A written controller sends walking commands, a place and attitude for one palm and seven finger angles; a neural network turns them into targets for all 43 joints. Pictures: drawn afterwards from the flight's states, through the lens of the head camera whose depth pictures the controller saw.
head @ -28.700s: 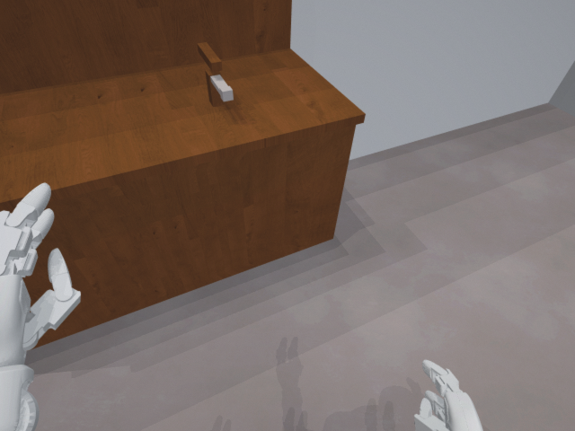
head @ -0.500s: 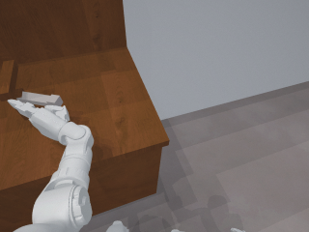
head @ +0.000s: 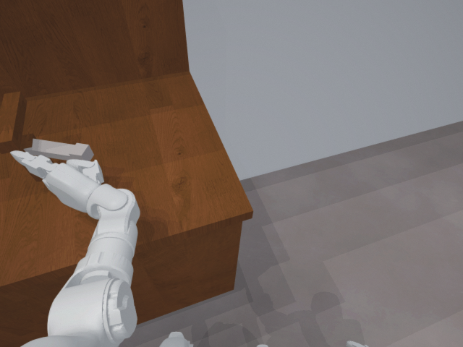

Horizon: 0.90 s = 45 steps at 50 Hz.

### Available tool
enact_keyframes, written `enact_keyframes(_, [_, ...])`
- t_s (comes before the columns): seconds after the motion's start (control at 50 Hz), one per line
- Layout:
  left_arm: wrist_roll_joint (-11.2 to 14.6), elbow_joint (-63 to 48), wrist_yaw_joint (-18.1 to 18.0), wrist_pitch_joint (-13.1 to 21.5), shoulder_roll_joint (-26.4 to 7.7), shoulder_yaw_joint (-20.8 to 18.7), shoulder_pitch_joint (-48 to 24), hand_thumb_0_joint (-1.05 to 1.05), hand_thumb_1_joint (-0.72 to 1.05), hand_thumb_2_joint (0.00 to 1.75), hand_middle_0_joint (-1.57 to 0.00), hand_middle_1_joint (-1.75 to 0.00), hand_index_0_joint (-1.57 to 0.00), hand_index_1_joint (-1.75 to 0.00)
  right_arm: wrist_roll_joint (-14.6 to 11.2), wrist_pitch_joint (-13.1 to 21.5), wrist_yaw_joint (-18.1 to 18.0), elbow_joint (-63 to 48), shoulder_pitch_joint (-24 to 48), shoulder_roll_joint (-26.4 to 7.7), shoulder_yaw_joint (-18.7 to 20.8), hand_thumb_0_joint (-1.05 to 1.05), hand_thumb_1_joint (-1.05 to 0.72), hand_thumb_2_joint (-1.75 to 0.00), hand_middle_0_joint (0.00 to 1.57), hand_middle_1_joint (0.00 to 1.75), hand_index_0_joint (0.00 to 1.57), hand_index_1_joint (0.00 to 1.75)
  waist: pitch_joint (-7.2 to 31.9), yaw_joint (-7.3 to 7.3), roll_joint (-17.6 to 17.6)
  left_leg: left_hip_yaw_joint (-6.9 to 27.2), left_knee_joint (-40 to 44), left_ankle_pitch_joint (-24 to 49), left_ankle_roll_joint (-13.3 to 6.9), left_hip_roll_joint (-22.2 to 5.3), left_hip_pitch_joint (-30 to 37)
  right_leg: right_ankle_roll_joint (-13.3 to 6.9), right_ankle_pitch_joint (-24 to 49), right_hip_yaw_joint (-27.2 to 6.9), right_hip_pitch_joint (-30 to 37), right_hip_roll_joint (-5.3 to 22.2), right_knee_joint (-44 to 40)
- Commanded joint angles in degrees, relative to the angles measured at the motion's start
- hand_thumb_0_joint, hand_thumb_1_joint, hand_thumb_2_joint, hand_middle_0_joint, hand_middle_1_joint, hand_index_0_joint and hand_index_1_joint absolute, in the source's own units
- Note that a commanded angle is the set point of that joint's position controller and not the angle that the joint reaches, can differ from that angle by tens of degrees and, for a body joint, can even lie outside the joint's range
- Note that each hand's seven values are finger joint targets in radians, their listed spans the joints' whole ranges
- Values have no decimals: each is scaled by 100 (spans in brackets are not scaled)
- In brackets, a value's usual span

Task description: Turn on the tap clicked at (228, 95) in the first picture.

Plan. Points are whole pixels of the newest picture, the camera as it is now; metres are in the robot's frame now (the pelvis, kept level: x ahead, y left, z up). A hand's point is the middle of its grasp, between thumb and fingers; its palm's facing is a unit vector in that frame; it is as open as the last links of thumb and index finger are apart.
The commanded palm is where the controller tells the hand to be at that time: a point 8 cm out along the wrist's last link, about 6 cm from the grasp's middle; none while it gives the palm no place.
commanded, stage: push the lever round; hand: left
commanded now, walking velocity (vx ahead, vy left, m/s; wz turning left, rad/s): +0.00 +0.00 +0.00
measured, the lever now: (81, 154) +0.46 +0.27 +0.07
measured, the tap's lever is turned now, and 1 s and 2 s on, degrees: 61 61 61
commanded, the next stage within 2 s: none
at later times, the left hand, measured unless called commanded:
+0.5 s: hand (96, 165) +0.43 +0.24 +0.07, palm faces +0.87 -0.48 -0.06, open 8.5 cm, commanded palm +0.43 +0.25 +0.07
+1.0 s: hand (95, 165) +0.43 +0.24 +0.07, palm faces +0.87 -0.48 -0.06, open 8.6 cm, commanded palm +0.43 +0.25 +0.07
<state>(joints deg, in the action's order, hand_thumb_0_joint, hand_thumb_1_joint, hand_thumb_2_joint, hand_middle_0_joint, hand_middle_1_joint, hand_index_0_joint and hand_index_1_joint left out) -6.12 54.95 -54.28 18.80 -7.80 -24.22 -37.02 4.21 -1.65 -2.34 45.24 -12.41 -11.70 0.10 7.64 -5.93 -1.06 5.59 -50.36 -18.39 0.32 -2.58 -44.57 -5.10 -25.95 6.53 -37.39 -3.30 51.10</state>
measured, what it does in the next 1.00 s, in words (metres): stands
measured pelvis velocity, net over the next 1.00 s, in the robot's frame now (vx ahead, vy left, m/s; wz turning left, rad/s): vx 0.00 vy -0.01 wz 0.00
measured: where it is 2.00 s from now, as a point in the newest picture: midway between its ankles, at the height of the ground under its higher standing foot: outside the picture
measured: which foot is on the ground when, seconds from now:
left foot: down 0.00-1.00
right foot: down 0.00-1.00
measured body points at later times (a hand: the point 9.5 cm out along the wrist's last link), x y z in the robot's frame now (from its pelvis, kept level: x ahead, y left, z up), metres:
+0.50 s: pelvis +0.01 -0.01 +0.00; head +0.05 +0.00 +0.45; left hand +0.38 +0.26 +0.08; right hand +0.10 -0.26 -0.13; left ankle +0.07 +0.16 -0.69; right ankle +0.00 -0.06 -0.69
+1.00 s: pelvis +0.00 -0.01 +0.00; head +0.05 -0.01 +0.45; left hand +0.38 +0.26 +0.08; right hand +0.09 -0.26 -0.13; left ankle +0.07 +0.16 -0.69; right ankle +0.00 -0.06 -0.69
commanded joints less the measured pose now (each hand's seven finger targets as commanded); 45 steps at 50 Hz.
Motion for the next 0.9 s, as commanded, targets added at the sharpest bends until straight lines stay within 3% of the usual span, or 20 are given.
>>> enact_keyframes(0.0, [-407, -1283, 618, 166, -1408, 699, -3343, 0, 90, 90, -15, -15, -15, -15, 5, 162, -67, -545, 63, -773, 218, 0, -90, -90, 20, 30, 20, 30, 1600, -333, -99, -361, 354, -172, -314, 231, 1068, 549, 683, -973, 363, 339, -1402])
enact_keyframes(0.16, [-419, -1331, 625, 158, -1444, 674, -3326, 0, 90, 90, -15, -15, -15, -15, 18, 157, -66, -556, 72, -776, 231, 0, -90, -90, 20, 30, 20, 30, 1712, -332, 16, -368, 292, -119, -316, 250, 995, 585, 958, -1030, 477, 373, -1376])
enact_keyframes(0.18, [-424, -1341, 631, 166, -1461, 652, -3382, 0, 90, 90, -15, -15, -15, -15, 17, 154, -68, -520, 75, -774, 236, 0, -90, -90, 20, 30, 20, 30, 1667, -325, -131, -375, 300, -109, -306, 244, 1053, 564, 939, -1015, 404, 361, -1371])
enact_keyframes(0.24, [-391, -1404, 654, 174, -1513, 627, -3342, 0, 90, 90, -15, -15, -15, -15, 10, 154, -83, -568, 60, -770, 224, 0, -90, -90, 20, 30, 20, 30, 1766, -309, 37, -367, 295, -103, -318, 255, 981, 600, 1036, -1066, 575, 389, -1379])
enact_keyframes(0.28, [-384, -1300, 678, 139, -1638, 511, -3282, 0, 90, 90, -15, -15, -15, -15, -6, 134, -99, -518, 70, -783, 221, 0, -90, -90, 20, 30, 20, 30, 1602, -287, -40, -360, 306, -116, -299, 242, 929, 594, 1012, -1096, 540, 410, -1415])
enact_keyframes(0.4, [-341, -1383, 721, 132, -1448, 718, -3263, 0, 90, 90, -15, -15, -15, -15, -21, 129, -111, -567, 78, -767, 206, 0, -90, -90, 20, 30, 20, 30, 1614, -320, -98, -365, 354, -116, -310, 244, 1048, 589, 952, -1042, 508, 384, -1417])
enact_keyframes(0.44, [-316, -1367, 732, 138, -1504, 667, -3196, 0, 90, 90, -15, -15, -15, -15, -24, 134, -125, -560, 78, -774, 206, 0, -90, -90, 20, 30, 20, 30, 1692, -303, 85, -354, 322, -108, -317, 243, 993, 625, 1110, -1108, 615, 422, -1426])
enact_keyframes(0.56, [-289, -1362, 777, 89, -1741, 447, -3071, 0, 90, 90, -15, -15, -15, -15, -27, 95, -145, -580, 90, -788, 205, 0, -90, -90, 20, 30, 20, 30, 1667, -267, 126, -355, 273, -77, -300, 253, 784, 690, 1418, -1231, 799, 508, -1424])
enact_keyframes(0.58, [-307, -1414, 779, 105, -1788, 401, -3160, 0, 90, 90, -15, -15, -15, -15, -30, 84, -150, -537, 102, -794, 220, 0, -90, -90, 20, 30, 20, 30, 1697, -257, -24, -352, 275, -35, -296, 250, 868, 651, 1413, -1202, 742, 489, -1395])
enact_keyframes(0.62, [-312, -1454, 787, 104, -1649, 513, -3160, 0, 90, 90, -15, -15, -15, -15, -18, 92, -138, -585, 79, -769, 208, 0, -90, -90, 20, 30, 20, 30, 1730, -279, -16, -358, 275, -12, -308, 260, 914, 664, 1501, -1160, 734, 475, -1361])
enact_keyframes(0.66, [-319, -1466, 786, 101, -1728, 446, -3141, 0, 90, 90, -15, -15, -15, -15, -13, 94, -138, -594, 89, -779, 211, 0, -90, -90, 20, 30, 20, 30, 1728, -259, 25, -349, 245, -14, -302, 262, 837, 681, 1585, -1210, 775, 503, -1357])
enact_keyframes(0.7, [-337, -1365, 798, 88, -1642, 524, -3136, 0, 90, 90, -15, -15, -15, -15, -25, 87, -129, -573, 97, -780, 214, 0, -90, -90, 20, 30, 20, 30, 1582, -296, 12, -344, 275, -59, -309, 252, 875, 645, 1317, -1125, 603, 457, -1361])
enact_keyframes(0.82, [-323, -1501, 773, 146, -1601, 571, -3271, 0, 90, 90, -15, -15, -15, -15, -12, 140, -116, -591, 58, -775, 221, 0, -90, -90, 20, 30, 20, 30, 1767, -286, -33, -336, 262, -89, -312, 258, 937, 635, 1203, -1134, 603, 439, -1351])
enact_keyframes(0.88, [-323, -1343, 767, 103, -1787, 388, -3175, 0, 90, 90, -15, -15, -15, -15, -11, 125, -116, -529, 75, -799, 227, 0, -90, -90, 20, 30, 20, 30, 1647, -270, 2, -321, 212, -126, -298, 252, 761, 646, 1183, -1207, 593, 469, -1372])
